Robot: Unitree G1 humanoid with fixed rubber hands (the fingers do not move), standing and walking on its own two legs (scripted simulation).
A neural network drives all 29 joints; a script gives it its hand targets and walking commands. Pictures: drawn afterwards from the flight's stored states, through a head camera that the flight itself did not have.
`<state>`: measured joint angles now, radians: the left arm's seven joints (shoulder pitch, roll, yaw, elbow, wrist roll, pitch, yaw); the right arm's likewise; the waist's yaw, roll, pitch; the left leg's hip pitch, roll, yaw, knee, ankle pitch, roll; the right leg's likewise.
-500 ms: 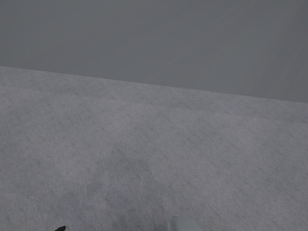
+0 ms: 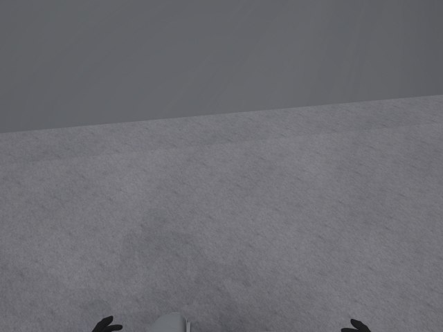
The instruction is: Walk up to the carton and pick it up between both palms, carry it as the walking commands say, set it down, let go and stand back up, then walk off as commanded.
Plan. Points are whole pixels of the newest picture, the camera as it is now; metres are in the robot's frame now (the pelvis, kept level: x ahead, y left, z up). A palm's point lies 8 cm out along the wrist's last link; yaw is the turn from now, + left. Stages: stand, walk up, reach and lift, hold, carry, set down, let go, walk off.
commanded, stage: walk up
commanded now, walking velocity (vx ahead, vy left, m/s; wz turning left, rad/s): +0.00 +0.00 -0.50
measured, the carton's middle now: out of the picture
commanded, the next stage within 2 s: none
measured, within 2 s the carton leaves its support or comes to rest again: neither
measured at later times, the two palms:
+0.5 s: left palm (112, 287) +0.22 +0.24 -0.12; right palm out of the picture -0.02 -0.24 -0.14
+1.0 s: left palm (114, 272) +0.25 +0.25 -0.15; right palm out of the picture +0.05 -0.23 -0.11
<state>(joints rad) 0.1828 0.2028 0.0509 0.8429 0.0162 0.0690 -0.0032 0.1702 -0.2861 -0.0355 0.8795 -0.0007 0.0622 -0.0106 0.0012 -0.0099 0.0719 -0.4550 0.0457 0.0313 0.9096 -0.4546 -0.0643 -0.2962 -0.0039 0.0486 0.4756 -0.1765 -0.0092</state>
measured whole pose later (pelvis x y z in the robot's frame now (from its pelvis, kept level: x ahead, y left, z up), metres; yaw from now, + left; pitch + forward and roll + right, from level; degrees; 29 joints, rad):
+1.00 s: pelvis +0.08 +0.05 -0.01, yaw -33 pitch +0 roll -2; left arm 0.25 0.27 0.06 0.90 0.02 0.07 0.00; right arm 0.13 -0.21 -0.03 0.85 -0.01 0.01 -0.03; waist 0.04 -0.04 0.07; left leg -0.29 0.07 0.14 0.57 -0.27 0.04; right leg -0.36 0.02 0.05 0.88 -0.50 0.04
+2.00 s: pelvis +0.11 +0.07 +0.00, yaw -65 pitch +0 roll -2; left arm 0.26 0.27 0.08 0.91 0.03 0.07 0.00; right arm 0.11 -0.19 -0.03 0.83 -0.02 0.02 -0.02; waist 0.06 -0.04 0.09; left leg -0.24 0.08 0.17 0.53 -0.28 0.04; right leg -0.43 0.05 0.01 0.97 -0.46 0.04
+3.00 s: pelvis +0.10 +0.04 +0.00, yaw -93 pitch +0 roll -2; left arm 0.30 0.27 0.08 0.91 0.01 0.05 0.00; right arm 0.10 -0.19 0.01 0.81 -0.01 0.03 -0.03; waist 0.08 -0.04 0.09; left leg -0.26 0.06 0.13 0.55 -0.29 0.04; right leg -0.37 0.12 0.05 0.82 -0.44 0.00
